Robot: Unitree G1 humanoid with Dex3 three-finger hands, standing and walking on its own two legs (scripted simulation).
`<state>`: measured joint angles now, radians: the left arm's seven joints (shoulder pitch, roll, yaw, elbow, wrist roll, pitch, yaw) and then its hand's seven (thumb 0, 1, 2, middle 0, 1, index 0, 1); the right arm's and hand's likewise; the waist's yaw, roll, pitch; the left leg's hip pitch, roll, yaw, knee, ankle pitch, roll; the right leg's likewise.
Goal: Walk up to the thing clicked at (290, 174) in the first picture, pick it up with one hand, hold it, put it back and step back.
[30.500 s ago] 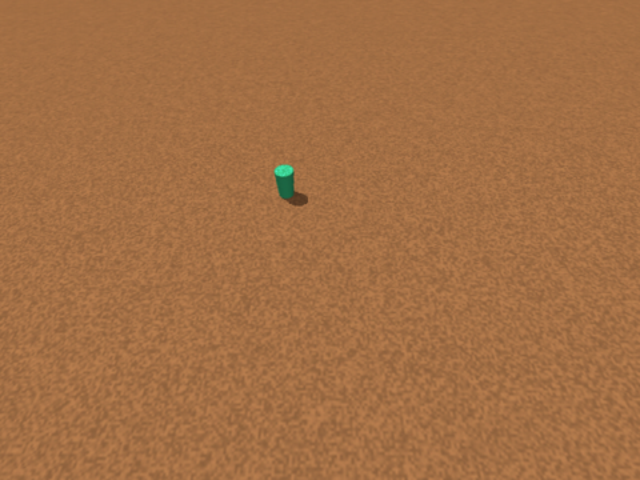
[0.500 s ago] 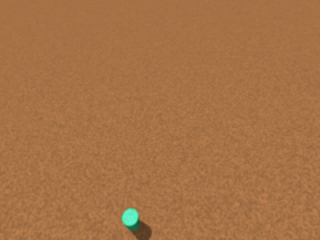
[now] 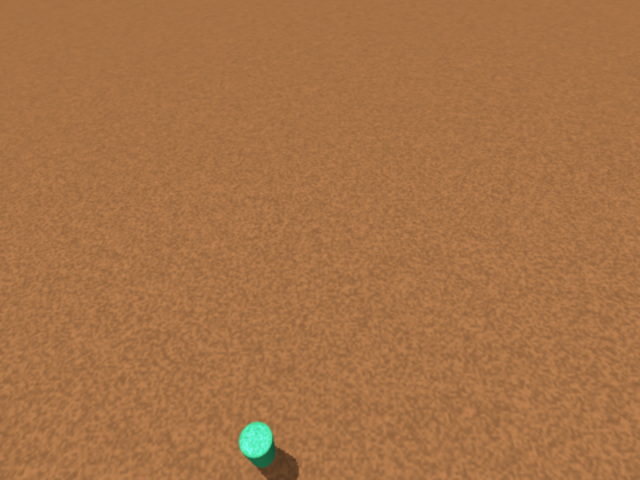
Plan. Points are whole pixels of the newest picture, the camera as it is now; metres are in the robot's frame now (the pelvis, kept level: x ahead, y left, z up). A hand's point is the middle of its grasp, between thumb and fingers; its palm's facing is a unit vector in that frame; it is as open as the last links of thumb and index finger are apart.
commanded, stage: step back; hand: left
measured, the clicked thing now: (259, 447) +0.38 +0.22 -0.71
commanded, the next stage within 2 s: none
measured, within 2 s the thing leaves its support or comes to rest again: neither
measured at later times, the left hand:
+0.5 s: hand out of the picture +0.07 +0.30 -0.18, palm faces -0.07 -0.93 -0.35, open 7.3 cm
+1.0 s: hand out of the picture -0.05 +0.30 -0.16, palm faces -0.04 -0.92 -0.39, open 7.4 cm
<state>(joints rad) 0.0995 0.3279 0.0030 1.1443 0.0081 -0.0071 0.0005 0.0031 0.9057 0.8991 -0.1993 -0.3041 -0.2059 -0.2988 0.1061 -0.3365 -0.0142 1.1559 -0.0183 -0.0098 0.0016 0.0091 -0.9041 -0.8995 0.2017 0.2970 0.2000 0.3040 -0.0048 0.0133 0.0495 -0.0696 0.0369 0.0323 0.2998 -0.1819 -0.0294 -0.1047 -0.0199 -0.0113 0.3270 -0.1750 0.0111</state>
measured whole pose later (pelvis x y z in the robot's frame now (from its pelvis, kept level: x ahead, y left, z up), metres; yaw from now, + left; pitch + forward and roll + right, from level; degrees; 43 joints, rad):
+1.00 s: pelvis -0.19 +0.05 -0.03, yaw -1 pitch -2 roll +0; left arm 0.12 0.36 0.06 0.76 0.03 0.05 0.01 0.00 0.90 0.90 -0.20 -0.30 -0.21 -0.30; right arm 0.17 -0.41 -0.05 0.88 -0.01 0.03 -0.01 0.01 -0.90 -0.90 0.20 0.30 0.20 0.30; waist 0.00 0.01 0.17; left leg -0.27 -0.04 -0.05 0.76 -0.46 -0.01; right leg -0.37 -0.02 0.01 0.63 -0.23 0.01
